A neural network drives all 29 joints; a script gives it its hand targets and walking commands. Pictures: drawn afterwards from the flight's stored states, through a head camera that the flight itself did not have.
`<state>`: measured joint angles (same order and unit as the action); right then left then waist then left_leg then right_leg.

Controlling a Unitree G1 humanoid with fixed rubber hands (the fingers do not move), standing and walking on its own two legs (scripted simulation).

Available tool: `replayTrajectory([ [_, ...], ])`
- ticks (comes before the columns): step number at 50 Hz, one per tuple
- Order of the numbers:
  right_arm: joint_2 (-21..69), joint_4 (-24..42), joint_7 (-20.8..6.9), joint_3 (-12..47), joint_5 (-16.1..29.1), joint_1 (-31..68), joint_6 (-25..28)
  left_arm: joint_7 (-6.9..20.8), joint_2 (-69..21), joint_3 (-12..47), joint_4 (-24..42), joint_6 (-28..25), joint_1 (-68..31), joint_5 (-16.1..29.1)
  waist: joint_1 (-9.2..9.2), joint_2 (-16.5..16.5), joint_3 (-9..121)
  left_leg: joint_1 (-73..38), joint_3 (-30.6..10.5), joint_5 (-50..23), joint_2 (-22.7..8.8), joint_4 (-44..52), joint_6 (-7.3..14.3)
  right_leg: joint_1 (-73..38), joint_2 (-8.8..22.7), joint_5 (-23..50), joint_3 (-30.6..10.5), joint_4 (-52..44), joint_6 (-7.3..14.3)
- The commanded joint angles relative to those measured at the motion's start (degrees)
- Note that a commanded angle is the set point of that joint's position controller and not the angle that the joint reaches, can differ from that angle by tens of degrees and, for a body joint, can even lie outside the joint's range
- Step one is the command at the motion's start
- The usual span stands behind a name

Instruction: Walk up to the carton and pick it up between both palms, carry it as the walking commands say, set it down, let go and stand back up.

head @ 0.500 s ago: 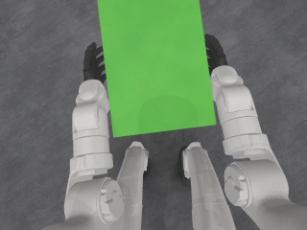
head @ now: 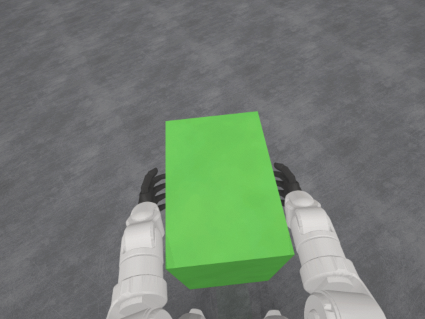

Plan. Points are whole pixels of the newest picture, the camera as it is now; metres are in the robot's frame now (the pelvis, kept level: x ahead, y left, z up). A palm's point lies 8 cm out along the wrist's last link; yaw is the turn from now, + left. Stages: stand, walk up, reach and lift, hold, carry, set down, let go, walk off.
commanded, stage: reach and lift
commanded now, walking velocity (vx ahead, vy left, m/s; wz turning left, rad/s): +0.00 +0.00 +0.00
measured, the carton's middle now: (221, 207) +0.37 +0.04 -0.07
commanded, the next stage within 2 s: none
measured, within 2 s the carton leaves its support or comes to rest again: neither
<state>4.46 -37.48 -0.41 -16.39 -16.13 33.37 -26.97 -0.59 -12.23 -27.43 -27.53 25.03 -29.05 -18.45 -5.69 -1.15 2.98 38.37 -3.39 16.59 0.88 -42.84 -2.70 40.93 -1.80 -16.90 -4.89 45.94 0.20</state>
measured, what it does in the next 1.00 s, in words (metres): stands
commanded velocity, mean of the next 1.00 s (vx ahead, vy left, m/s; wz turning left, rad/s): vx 0.00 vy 0.00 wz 0.00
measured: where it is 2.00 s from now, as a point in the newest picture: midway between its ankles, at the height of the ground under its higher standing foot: outside the picture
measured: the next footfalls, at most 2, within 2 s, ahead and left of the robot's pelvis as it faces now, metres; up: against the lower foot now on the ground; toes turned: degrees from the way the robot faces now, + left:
none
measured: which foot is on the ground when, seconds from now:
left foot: down 0.00-1.00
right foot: down 0.00-1.00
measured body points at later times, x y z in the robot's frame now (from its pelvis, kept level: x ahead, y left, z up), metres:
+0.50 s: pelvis +0.04 +0.00 +0.04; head +0.04 -0.01 +0.49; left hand +0.33 +0.19 +0.06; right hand +0.36 -0.10 +0.04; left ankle +0.05 +0.15 -0.70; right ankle +0.06 -0.11 -0.70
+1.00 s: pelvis +0.01 +0.00 +0.03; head -0.03 -0.02 +0.48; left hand +0.31 +0.18 +0.08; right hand +0.35 -0.11 +0.07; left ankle +0.05 +0.15 -0.70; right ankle +0.06 -0.11 -0.70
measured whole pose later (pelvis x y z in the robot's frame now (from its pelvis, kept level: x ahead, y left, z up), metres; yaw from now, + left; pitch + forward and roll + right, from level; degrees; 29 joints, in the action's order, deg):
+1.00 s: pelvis +0.01 +0.00 +0.03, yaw +2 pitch -8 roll +0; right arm 5.6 -27.1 -0.2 -10.4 -14.9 26.4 -43.8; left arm -0.9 -10.1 -19.4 -18.6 41.9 -21.8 -15.9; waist -1.5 -1.9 -3.2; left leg 6.5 -6.4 12.2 0.3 -26.9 -2.4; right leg 7.2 -1.1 -12.7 -2.1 28.3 0.5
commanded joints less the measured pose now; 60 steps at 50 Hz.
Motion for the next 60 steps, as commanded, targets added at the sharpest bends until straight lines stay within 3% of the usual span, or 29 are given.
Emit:
replayTrajectory([
  [1,63.01,10.55,-13.36,30.12,12.02,35.04,4.95,15.12,-57.23,35.72,-3.29,1.29,-29.01,11.59,-1.16,4.61,33.23,-15.66,1.74,-13.76,5.3,7.89,2.4,-24.55,-3.94,11.88,0.09,-10.64,0.44],
  [9,62.22,23.6,-11.46,39.1,16.37,27.19,3.71,14.36,-56.16,43.99,5.93,3.0,-19.38,15.99,-0.35,4.01,36.48,-27.29,0.13,-28.68,5.28,11.94,1.9,-33.77,-3.52,28.04,0.02,-14.87,-0.17],
  [17,58.39,28.18,-11.32,41.01,17.2,19.44,0.11,13.05,-55.7,46.99,10.99,6.58,-11.43,17.29,1.27,1.24,32.46,-35.47,-1.14,-34.44,4.8,15.62,1.08,-36.46,-3.75,29.63,0.79,-18.99,0.48],
  [21,57.42,28.8,-12.14,40.94,17.28,19.05,-2.23,12.37,-55.96,46.48,11.52,8.76,-9.83,17.0,1.26,0.42,25.9,-36.94,-1.39,-30.5,4.16,17.5,1.1,-36.6,-3.71,23.07,1.23,-21.2,1.03],
  [32,57.17,27.95,-13.96,39.48,19.09,27.5,-7.17,11.8,-55.82,44.1,11.34,13.75,-18.02,17.55,1.05,-0.58,13.61,-34.56,-1.17,-12.93,3.31,20.63,2.12,-36.86,-2.96,7.21,1.06,-23.96,1.57],
  [41,59.57,23.48,-13.99,35.53,18.79,34.43,-10.35,13.42,-54.81,43.16,9.22,16.6,-27.98,19.37,3.15,0.92,11.53,-32.05,-0.18,-3.44,3.94,21.27,2.44,-37.5,-1.62,-0.29,0.48,-25.07,1.34],
  [49,61.37,21.3,-13.78,33.29,18.63,35.32,-11.04,14.65,-54.85,42.95,8.35,16.26,-31.76,19.95,4.95,2.0,13.39,-31.64,0.04,-3.45,4.16,20.8,2.29,-39.22,-1.08,1.51,0.63,-25.14,0.77],
  [60,59.79,27.53,-13.7,36.58,19.93,30.42,-11.45,13.69,-55.86,45.66,12.18,16.03,-25.61,19.91,4.97,1.5,16.21,-33.7,-1.08,-11.06,3.74,21.05,2.07,-42.26,-1.87,11.78,0.8,-24.24,0.72],
])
